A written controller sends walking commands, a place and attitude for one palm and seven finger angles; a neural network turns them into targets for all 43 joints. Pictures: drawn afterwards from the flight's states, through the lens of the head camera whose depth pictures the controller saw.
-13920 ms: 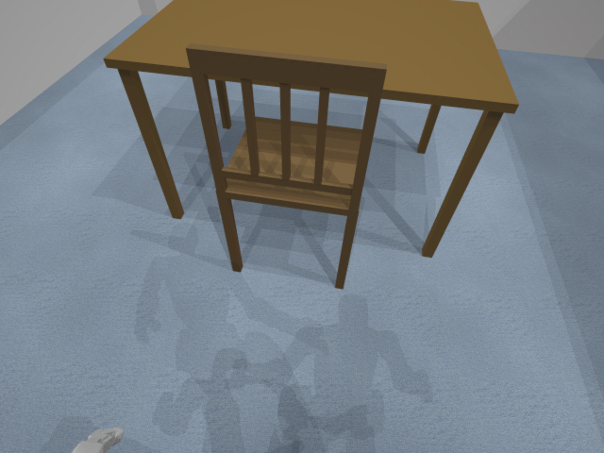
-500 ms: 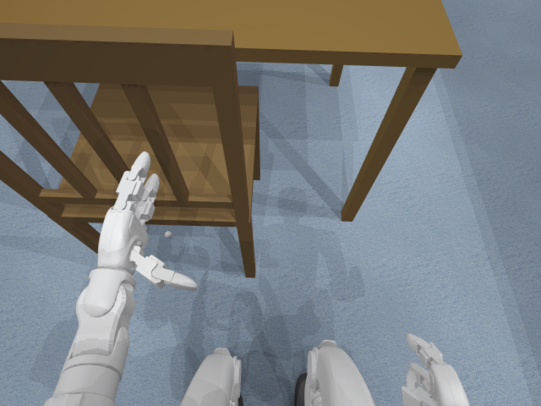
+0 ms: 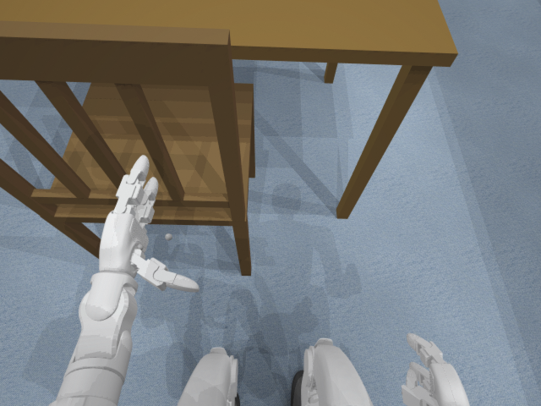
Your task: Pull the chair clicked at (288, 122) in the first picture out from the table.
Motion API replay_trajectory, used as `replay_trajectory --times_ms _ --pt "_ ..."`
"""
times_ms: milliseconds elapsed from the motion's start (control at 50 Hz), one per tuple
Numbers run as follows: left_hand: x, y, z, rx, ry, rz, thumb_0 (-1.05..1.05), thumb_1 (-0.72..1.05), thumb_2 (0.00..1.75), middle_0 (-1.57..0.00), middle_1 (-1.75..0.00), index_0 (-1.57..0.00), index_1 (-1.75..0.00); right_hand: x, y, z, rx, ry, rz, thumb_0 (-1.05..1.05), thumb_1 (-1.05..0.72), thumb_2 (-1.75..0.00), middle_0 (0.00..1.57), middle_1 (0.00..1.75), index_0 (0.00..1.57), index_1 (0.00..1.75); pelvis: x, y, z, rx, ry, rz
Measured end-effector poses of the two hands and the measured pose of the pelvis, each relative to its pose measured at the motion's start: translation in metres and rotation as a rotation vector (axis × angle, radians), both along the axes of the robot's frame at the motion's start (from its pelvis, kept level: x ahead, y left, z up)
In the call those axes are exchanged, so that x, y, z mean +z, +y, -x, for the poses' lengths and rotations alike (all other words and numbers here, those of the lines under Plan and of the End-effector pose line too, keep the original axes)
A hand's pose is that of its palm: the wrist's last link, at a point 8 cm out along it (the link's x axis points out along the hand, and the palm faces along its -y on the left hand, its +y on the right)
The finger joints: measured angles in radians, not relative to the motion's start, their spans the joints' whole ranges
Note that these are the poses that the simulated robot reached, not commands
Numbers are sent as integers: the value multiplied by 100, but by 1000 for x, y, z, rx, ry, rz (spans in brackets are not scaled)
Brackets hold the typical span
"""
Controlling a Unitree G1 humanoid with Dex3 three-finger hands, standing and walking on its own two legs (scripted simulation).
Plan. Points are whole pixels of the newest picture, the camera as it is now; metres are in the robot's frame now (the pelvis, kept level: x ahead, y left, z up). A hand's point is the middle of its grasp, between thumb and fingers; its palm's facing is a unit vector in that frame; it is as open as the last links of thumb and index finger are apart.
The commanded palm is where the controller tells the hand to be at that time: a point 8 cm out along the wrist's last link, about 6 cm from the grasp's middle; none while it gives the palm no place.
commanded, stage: aim the fingers beside a spindle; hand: left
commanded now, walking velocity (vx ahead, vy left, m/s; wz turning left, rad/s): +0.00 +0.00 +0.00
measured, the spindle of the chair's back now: (99, 149) +0.49 +0.28 +0.02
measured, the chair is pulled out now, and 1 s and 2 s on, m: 0.00 0.00 0.00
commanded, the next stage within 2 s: none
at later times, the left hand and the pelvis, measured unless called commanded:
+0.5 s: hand (157, 227) +0.36 +0.17 +0.03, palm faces +0.00 -1.00 -0.06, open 16.9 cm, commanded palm +0.32 +0.22 +0.02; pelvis +0.00 +0.01 +0.00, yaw +0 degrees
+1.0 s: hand (161, 236) +0.35 +0.16 +0.01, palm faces -0.02 -1.00 -0.04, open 16.9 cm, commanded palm +0.33 +0.22 +0.03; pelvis +0.00 +0.01 +0.00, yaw +0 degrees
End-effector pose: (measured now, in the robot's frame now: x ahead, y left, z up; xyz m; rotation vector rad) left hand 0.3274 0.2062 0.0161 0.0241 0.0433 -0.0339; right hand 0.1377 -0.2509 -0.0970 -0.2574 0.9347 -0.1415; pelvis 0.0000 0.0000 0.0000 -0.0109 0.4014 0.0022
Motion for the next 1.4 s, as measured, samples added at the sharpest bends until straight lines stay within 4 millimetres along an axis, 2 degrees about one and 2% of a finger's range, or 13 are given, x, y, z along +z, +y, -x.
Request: replay_trajectory --times_ms 100,160,300,380,460,540,620,700,780,940,1120,1280,1400 --pt "16 15 -4 46 -63 -35 -1 -50 30 -7 -8 -7 -8 1 2 -3 5 -3 -6 1 -90 -89 20 30 20 30 1 1 -1 0 -4 1" --pt "16 19 -4 35 -41 -35 -1 -50 30 -6 -8 -7 -8 1 5 -4 11 -2 -19 1 -90 -89 20 30 20 30 2 2 -2 3 -5 4" --pt "-5 4 6 -19 45 15 -1 -50 30 -6 -8 -6 -8 1 8 -6 10 -7 -13 1 -90 -89 20 30 20 30 2 5 -2 5 -1 7" --pt "6 0 5 -7 -27 -1 -1 -50 30 -6 -8 -7 -8 1 10 -6 13 -10 -7 1 -90 -89 20 30 20 30 1 6 -2 3 -5 6" --pt "16 9 -4 22 -73 -32 -1 -50 30 -7 -8 -7 -8 -1 12 -6 20 -4 -17 1 -90 -89 20 30 20 30 0 6 -1 3 -5 5" --pt "5 17 -10 27 -7 -30 -1 -50 30 -7 -8 -7 -8 -4 14 -5 19 6 -28 1 -90 -89 20 30 20 30 -1 6 0 2 1 6" --pt "-5 16 -3 10 49 -5 -1 -50 30 -6 -8 -6 -8 -2 13 -2 6 12 -25 1 -90 -89 20 30 20 30 0 7 -1 0 4 8" --pt "8 8 7 -7 -2 3 -1 -50 30 -6 -8 -6 -8 2 12 -1 1 11 -16 1 -90 -89 20 30 20 30 4 8 -4 1 -4 10" --pt "19 5 5 -1 -60 -11 -1 -50 30 -6 -8 -7 -8 3 12 -3 13 8 -13 1 -90 -89 20 30 20 30 4 8 -4 5 -8 9" --pt "-9 11 -5 14 38 -14 -1 -50 30 -6 -8 -7 -8 -1 8 -5 11 1 -7 1 -90 -89 20 30 20 30 -2 5 0 1 5 7" --pt "19 16 -5 21 -55 -25 -1 -50 30 -7 -8 -7 -8 0 11 -4 12 14 -17 1 -90 -89 20 30 20 30 3 5 -3 4 -2 9" --pt "-8 12 -1 1 56 5 -1 -50 30 -6 -8 -6 -8 1 8 -3 1 6 -9 1 -90 -89 20 30 20 30 1 5 -3 1 3 10" --pt "19 14 7 14 -55 -15 -1 -50 30 -7 -8 -7 -8 6 9 -5 2 -3 -5 1 -90 -89 20 30 20 30 5 6 -5 0 -9 9"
